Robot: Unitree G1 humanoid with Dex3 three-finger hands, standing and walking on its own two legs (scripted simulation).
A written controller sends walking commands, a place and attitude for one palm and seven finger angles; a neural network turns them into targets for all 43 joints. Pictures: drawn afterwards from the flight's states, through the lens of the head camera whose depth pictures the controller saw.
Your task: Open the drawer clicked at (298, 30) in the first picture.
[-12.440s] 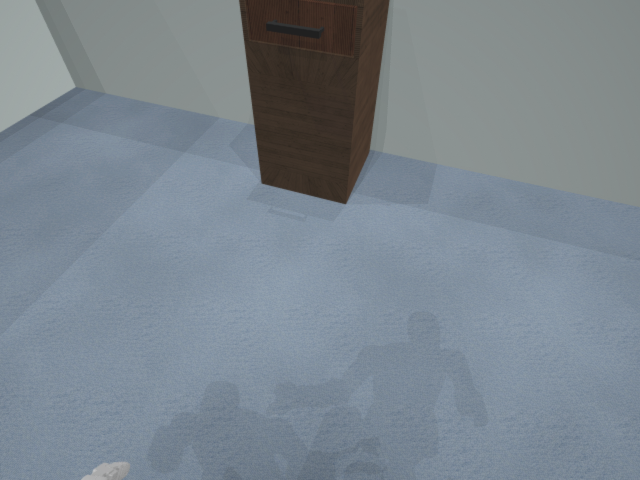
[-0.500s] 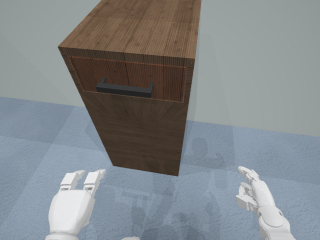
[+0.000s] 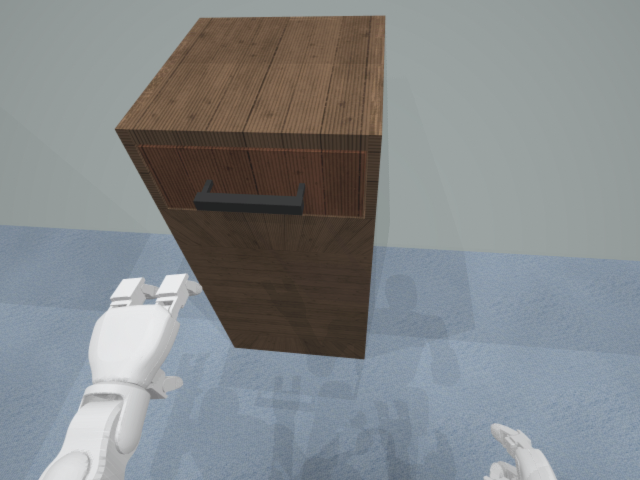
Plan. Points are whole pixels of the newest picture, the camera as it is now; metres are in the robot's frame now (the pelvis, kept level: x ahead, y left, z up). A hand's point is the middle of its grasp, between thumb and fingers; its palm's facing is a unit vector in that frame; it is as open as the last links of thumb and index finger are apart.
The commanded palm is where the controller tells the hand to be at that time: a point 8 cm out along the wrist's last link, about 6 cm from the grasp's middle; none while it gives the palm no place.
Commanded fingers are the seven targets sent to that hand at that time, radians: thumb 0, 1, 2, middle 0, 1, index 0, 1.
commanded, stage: raise the hand with hooked fingers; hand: left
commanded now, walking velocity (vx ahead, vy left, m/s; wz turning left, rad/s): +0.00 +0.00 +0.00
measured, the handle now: (251, 195) +0.55 +0.19 +0.00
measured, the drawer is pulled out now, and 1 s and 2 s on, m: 0.00 0.00 0.00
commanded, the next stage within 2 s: move the hooked fingers above the handle in 0.90 s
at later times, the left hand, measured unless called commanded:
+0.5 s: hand (137, 271) +0.31 +0.25 +0.12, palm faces +0.04 -0.05 -1.00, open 13.8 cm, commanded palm +0.28 +0.25 +0.17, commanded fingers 0.00 -0.50 0.30 -0.30 -1.20 -0.30 -1.20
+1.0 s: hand (143, 272) +0.30 +0.24 +0.12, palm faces +0.06 -0.07 -1.00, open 13.8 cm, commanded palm +0.28 +0.24 +0.17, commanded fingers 0.00 -0.50 0.30 -0.30 -1.20 -0.30 -1.20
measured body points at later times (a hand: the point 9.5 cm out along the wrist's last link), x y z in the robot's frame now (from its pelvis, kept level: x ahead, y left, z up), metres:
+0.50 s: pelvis +0.01 +0.00 +0.02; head +0.02 -0.03 +0.47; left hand +0.30 +0.25 +0.17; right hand +0.23 -0.19 -0.09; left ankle -0.02 +0.11 -0.72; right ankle +0.02 -0.11 -0.72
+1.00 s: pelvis +0.00 +0.00 +0.02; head +0.03 -0.04 +0.47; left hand +0.30 +0.24 +0.17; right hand +0.19 -0.23 -0.10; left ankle -0.02 +0.11 -0.72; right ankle +0.02 -0.11 -0.72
